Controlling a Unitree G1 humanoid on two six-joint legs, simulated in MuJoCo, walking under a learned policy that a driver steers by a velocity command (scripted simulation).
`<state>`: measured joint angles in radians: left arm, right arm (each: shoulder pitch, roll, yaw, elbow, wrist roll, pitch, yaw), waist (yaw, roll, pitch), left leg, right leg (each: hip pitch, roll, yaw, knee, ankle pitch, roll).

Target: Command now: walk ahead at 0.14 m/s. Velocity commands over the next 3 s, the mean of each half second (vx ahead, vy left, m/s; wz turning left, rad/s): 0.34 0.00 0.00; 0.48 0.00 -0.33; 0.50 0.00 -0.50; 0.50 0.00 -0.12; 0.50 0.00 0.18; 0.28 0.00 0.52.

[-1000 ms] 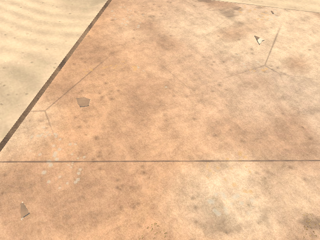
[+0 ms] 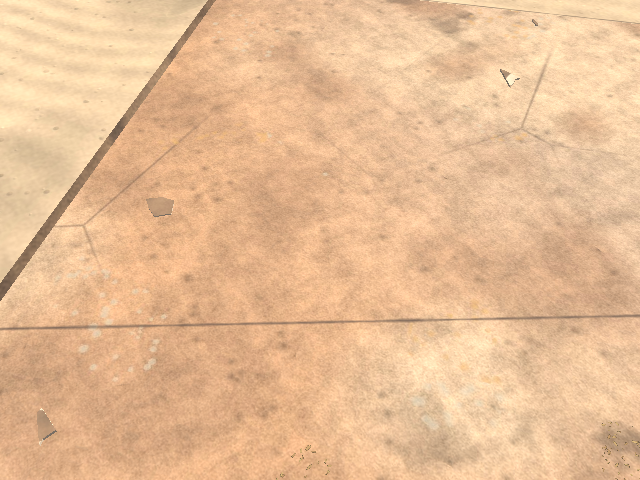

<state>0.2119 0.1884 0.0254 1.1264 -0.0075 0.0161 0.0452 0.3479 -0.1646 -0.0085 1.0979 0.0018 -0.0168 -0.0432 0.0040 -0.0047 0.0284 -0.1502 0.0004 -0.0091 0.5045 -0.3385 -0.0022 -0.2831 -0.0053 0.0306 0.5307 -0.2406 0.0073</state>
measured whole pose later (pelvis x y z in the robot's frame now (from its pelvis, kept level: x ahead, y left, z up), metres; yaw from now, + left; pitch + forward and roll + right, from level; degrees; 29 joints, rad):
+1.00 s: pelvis +0.44 +0.03 +0.01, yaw -12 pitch +0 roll +3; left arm 0.17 0.26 0.08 0.87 -0.03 -0.04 0.00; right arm 0.33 -0.24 -0.07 1.01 -0.02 -0.11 -0.01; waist -0.05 -0.03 0.00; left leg -0.03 -0.04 0.23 0.24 -0.22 0.04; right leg -0.72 -0.13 0.07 0.93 -0.02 -0.04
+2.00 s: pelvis +1.00 -0.17 +0.01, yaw -29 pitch +2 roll +1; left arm 0.21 0.28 0.06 0.78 -0.01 -0.07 0.01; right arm 0.30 -0.25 -0.05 0.89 0.00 -0.10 0.03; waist -0.04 -0.04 0.01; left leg -0.19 -0.07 0.05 0.31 -0.15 0.08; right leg -0.62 -0.11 0.05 1.02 -0.24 -0.01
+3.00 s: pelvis +1.41 -0.37 +0.00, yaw -5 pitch +3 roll -1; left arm 0.09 0.30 0.07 0.76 0.01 -0.03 0.04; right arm 0.17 -0.30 -0.08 0.68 -0.01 0.00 0.01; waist -0.02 -0.02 0.07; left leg -0.43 -0.09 -0.04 0.48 -0.09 0.09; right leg -0.58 -0.04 0.06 1.13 -0.43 0.06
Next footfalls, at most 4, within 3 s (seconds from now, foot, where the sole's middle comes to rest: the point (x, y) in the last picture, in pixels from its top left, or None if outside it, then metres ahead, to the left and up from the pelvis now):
0.64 left None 0.45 0.13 -0.77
1.22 right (411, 398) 0.70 -0.17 -0.77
1.76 left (379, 266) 1.08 -0.12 -0.77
2.30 right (501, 227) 1.22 -0.47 -0.77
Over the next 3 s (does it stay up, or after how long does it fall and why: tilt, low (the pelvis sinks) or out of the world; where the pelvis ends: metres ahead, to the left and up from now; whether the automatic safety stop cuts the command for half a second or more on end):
stays up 1.41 -0.37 0.00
